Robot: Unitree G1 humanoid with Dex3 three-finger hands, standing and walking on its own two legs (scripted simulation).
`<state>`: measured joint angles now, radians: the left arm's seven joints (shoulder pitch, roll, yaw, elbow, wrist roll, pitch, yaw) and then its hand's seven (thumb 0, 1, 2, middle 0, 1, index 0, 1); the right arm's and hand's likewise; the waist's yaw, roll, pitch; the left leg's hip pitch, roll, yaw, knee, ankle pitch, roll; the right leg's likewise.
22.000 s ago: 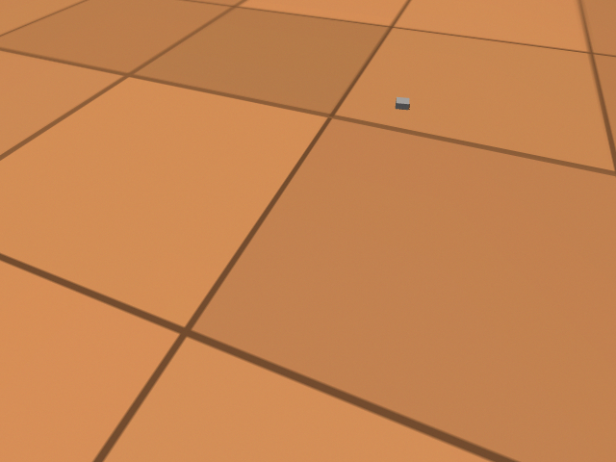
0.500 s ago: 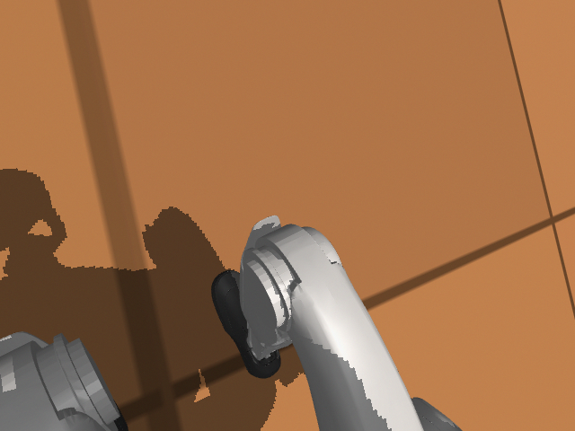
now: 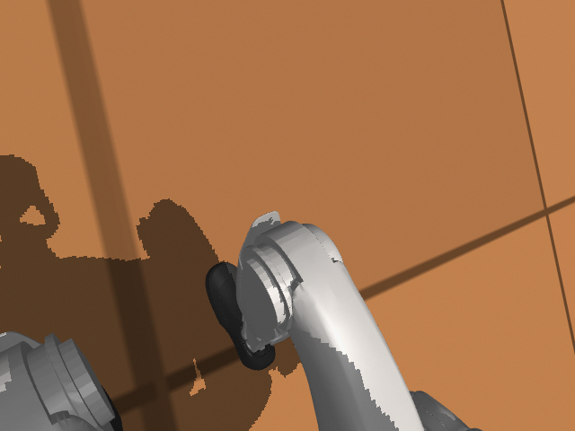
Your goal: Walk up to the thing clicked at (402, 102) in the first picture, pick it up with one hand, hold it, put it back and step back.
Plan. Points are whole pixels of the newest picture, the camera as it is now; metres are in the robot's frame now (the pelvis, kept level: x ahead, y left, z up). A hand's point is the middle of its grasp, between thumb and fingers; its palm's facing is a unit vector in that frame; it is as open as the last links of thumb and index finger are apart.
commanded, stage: close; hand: left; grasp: from above
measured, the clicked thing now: out of the picture +0.51 +0.31 -0.30
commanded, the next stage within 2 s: settle in 1.22 s
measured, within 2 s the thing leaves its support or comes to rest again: leaves its support in 1.54 s
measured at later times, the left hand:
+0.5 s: hand out of the picture +0.49 +0.31 -0.27, palm faces -0.46 -0.12 -0.88, open 11.6 cm
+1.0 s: hand out of the picture +0.49 +0.31 -0.26, palm faces -0.46 -0.12 -0.88, open 10.7 cm
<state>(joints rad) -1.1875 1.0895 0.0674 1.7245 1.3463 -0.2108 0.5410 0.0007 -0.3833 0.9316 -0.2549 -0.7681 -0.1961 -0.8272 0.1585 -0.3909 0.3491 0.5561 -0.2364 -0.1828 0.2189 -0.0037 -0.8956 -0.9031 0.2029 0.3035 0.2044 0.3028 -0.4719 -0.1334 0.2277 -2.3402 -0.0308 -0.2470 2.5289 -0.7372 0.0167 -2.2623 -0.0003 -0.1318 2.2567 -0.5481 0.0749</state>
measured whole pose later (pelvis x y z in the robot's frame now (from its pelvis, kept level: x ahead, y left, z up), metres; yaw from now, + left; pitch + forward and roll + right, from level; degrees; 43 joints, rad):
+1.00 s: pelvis +0.00 +0.00 +0.00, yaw -1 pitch +30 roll -18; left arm -1.18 1.10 0.06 1.68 1.34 -0.22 0.52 0.00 0.06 0.41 -0.59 -0.43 -0.60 -0.44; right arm 0.16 -0.38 0.37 0.55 -0.24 -0.16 0.21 0.00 -0.89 -0.90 0.20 0.30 0.21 0.30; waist -0.46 -0.13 0.22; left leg -2.35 -0.03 -0.25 2.53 -0.74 0.03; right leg -2.26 0.00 -0.14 2.25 -0.55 0.07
